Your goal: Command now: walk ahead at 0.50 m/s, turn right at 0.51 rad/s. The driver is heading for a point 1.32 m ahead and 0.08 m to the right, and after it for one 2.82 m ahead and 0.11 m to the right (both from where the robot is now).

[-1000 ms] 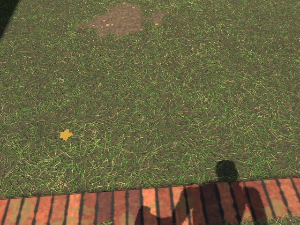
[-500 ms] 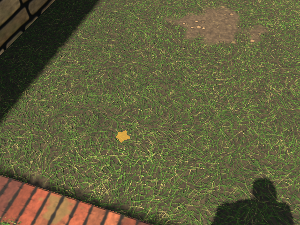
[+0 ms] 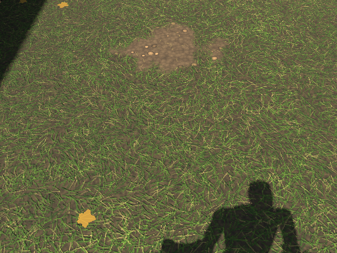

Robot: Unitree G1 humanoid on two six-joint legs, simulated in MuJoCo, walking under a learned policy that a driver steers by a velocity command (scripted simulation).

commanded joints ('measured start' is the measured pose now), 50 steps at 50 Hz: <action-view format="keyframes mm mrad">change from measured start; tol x32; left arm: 1 99 138 40 -24 -15 -11 6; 29 487 40 16 98 -53 -37 78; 35 -58 78 -8 20 51 -17 7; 50 -198 27 -40 32 31 -66 11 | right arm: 1 -15 -176 -48 -91 2 -22 5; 21 -430 -121 -42 -240 -7 -9 67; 28 292 -203 -82 30 -14 -31 37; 50 270 -87 -19 158 13 -25 16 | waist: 1 -11 34 -23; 23 114 -84 39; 30 -18 283 -391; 35 25 30 94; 50 14 29 -64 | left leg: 1 -364 103 -145 22 77 -31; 20 -465 80 -164 -554 711 -19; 26 160 138 -145 -1031 1074 -31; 29 878 405 -340 -422 1631 29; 32 449 421 -623 -866 90 227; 36 -102 248 -357 -997 481 166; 50 271 205 -221 -722 958 130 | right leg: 1 272 -334 463 -311 454 -226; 23 230 -106 470 75 111 -20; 26 243 -24 377 553 155 4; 28 -177 114 246 1194 -525 54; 30 -552 -7 204 1415 -458 85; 40 -178 -152 45 240 260 114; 50 89 -71 -10 -153 141 65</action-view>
